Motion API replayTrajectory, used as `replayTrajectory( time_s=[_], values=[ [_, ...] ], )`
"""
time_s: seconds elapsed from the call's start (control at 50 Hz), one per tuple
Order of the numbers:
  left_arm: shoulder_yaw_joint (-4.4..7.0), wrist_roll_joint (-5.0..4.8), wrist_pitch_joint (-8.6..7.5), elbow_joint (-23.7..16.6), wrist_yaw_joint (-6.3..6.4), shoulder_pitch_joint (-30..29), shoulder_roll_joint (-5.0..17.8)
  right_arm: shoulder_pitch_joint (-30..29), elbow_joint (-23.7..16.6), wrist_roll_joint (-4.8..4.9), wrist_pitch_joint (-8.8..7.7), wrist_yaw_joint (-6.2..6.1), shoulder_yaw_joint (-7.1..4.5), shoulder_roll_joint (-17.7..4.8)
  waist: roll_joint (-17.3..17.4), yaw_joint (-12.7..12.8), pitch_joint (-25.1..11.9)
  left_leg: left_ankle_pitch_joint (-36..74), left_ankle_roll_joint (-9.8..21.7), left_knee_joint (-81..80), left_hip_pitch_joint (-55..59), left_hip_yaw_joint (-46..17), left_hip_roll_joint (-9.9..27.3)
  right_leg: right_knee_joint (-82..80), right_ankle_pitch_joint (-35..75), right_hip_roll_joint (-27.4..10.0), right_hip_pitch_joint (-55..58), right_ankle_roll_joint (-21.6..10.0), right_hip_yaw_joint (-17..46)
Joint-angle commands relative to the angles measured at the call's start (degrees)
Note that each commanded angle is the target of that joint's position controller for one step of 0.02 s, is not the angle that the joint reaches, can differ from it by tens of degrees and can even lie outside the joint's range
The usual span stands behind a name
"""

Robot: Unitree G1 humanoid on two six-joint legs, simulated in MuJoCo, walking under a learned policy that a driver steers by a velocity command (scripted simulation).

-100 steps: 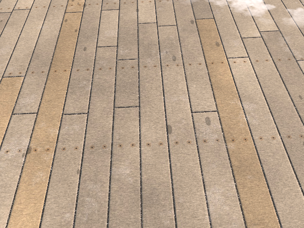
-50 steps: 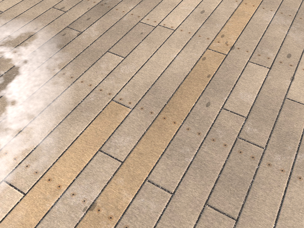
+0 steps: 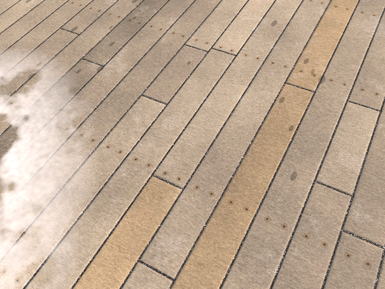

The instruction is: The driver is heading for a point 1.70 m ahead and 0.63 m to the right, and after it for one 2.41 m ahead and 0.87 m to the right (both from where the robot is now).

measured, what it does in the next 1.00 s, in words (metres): steps on the spot, turning right: left foot, then right foot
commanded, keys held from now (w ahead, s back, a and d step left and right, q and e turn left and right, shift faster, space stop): e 0.84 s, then no key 0.16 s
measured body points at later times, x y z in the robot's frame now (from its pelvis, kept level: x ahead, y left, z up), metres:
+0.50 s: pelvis +0.02 +0.04 +0.01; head +0.07 +0.05 +0.45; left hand +0.26 +0.28 -0.10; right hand +0.06 -0.27 -0.09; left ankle +0.06 +0.15 -0.74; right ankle -0.03 -0.08 -0.66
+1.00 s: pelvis +0.00 -0.01 +0.01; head +0.02 -0.05 +0.46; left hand +0.29 +0.14 -0.07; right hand -0.04 -0.34 -0.11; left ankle +0.08 +0.12 -0.66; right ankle -0.04 -0.09 -0.74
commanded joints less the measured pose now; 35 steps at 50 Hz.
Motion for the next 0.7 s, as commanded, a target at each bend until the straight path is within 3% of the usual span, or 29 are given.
replayTrajectory(
  time_s=[0.02,0.08,0.14,0.26,0.32,0.34,0.36,0.38,0.4,0.42,0.44,0.46,0.5,0.54,0.62,0.7],
  values=[
    [2.10,-1.30,-1.41,-3.9,1.28,-0.8,8.6,-2.3,-4.1,-0.29,-0.54,-1.02,-1.72,-6.3,-6.0,-0.4,-9.7,3.7,0.1,5.0,-11.9,-6.8,0.8,-10.2,33.7,-15.0,16.3,-11.9,18.5],
    [2.41,-0.62,-0.84,-4.5,2.04,-0.8,9.8,-0.7,-3.6,0.14,-0.73,-1.01,-1.39,-4.7,-7.3,-1.2,-11.3,8.4,-0.8,-1.4,-8.3,-6.7,-1.0,-10.5,33.1,-13.2,15.6,-11.7,17.8],
    [2.77,-1.02,-0.37,-4.6,2.47,-0.4,10.7,-1.7,-3.5,0.28,-0.70,-0.83,-0.87,-3.5,-8.0,-0.4,-11.0,10.4,-1.8,-9.8,-5.1,-7.1,-2.0,-10.3,28.1,-12.0,14.4,-11.2,18.5],
    [2.81,-0.89,0.58,-5.3,1.90,-2.3,10.9,-1.4,-3.3,0.74,-1.31,0.26,-1.08,-4.7,-11.0,0.3,-8.9,10.7,-1.3,-20.9,2.6,-7.5,-3.6,-10.0,18.0,-10.4,9.4,-10.3,24.7],
    [2.46,-1.51,1.15,-6.1,2.08,-4.4,10.3,2.3,-2.4,0.82,-2.37,1.08,-1.41,-5.1,-11.3,-2.0,-9.1,16.8,0.4,-33.7,9.3,-6.8,-4.0,-6.9,18.0,-8.2,8.9,-7.9,27.2],
    [2.15,-1.67,1.36,-6.4,2.33,-4.5,9.5,4.3,-1.6,0.65,-2.59,1.18,-1.77,-6.0,-10.2,-2.8,-9.2,23.0,1.5,-39.5,14.5,-7.2,-2.2,-4.9,13.7,-6.2,6.4,-5.8,26.5],
    [1.36,-1.13,1.33,-6.7,2.36,-2.7,6.9,5.9,-1.7,-0.33,-2.44,0.83,-2.58,-9.7,-2.7,-1.9,-10.7,26.9,5.0,-41.5,21.3,-15.3,7.6,3.2,1.9,-2.2,0.1,-2.7,22.0],
    [1.14,-1.32,0.84,-7.9,2.14,-0.1,5.3,4.1,-1.8,-1.58,-1.75,0.53,-3.32,-14.0,13.4,1.5,-8.2,38.6,14.1,-42.9,23.0,-29.1,18.5,13.5,-19.2,7.8,-12.1,0.9,10.6],
    [2.53,-0.51,0.26,-7.2,2.04,0.2,10.3,3.1,-3.2,-2.50,-2.02,0.50,-2.49,-10.7,11.5,-0.1,-8.4,40.5,19.9,-43.2,19.8,-32.5,23.4,27.8,-23.3,4.0,-13.6,3.4,10.3],
    [3.70,-1.18,0.39,-5.9,1.81,1.2,12.8,0.3,-4.2,-2.07,-2.14,0.18,-1.50,-7.6,7.2,1.0,-7.4,38.9,18.6,-42.5,18.1,-26.5,20.3,33.5,-19.5,2.7,-13.2,4.0,10.6],
    [3.86,-1.29,1.01,-4.7,1.92,2.2,12.0,-2.2,-4.5,-1.20,-2.03,-0.05,-1.14,-6.3,5.7,1.9,-5.9,35.8,15.6,-41.9,17.4,-20.6,16.1,35.7,-16.0,2.0,-13.5,4.9,9.6],
    [3.65,-1.06,1.55,-4.4,2.05,2.3,10.8,-2.6,-4.7,-0.32,-1.98,-0.30,-0.85,-5.6,5.7,1.3,-5.0,34.1,14.3,-41.8,18.1,-17.5,14.2,37.3,-12.8,1.7,-15.2,5.8,9.1],
    [2.76,-1.49,1.95,-5.6,1.66,0.5,8.0,-0.8,-4.0,-0.22,-1.53,-0.88,-0.63,-6.0,6.4,-0.1,-3.9,36.3,14.4,-42.2,18.7,-12.6,12.3,35.8,-9.5,1.2,-15.9,7.1,6.5],
    [2.09,-1.83,1.79,-7.5,1.40,-2.5,6.6,2.2,-3.4,-0.57,-1.01,-1.36,-0.90,-6.9,7.5,-2.4,-4.8,38.1,15.5,-42.3,23.4,-11.1,13.1,30.1,-8.5,-0.1,-17.1,8.0,4.7],
    [1.15,-1.31,1.77,-9.4,0.54,-3.9,5.3,2.5,-3.6,-0.29,-0.40,-0.88,-1.86,-9.8,8.3,-3.6,-6.8,40.7,15.9,-41.8,24.4,-7.8,15.2,18.8,-9.0,-2.5,-10.4,7.7,1.7],
    [1.60,-1.38,2.49,-9.7,-0.29,-2.1,6.4,1.8,-3.5,0.66,-0.29,0.36,-2.36,-11.3,8.9,-2.9,-6.7,41.5,14.8,-39.9,22.1,-5.0,16.4,9.2,-7.2,-1.8,-2.9,5.6,-1.9]
  ],
)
